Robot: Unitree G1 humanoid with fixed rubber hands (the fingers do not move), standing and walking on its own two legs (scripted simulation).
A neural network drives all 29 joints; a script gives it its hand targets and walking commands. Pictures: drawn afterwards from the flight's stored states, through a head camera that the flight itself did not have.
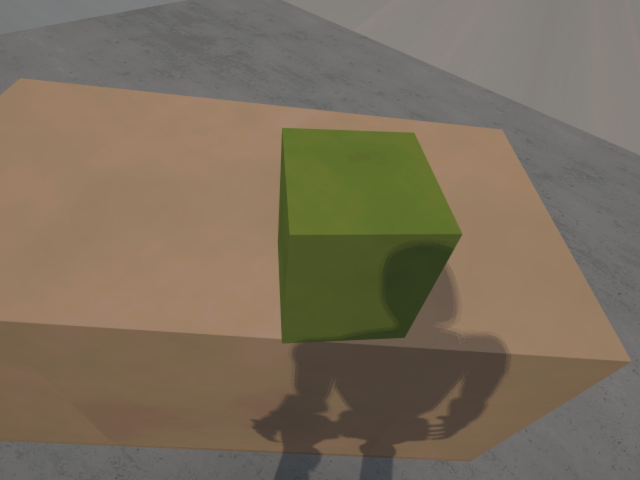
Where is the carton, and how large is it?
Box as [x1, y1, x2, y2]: [278, 128, 461, 343]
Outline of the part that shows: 282,128 278,224 278,259 282,343 404,337 461,235 461,232 414,133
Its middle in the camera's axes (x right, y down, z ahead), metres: +0.04 +0.00 +0.59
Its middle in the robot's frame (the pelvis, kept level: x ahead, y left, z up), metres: +0.44 -0.05 +0.04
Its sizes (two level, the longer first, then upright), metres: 0.210 0.200 0.250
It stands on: a pedestal, 0.69 m high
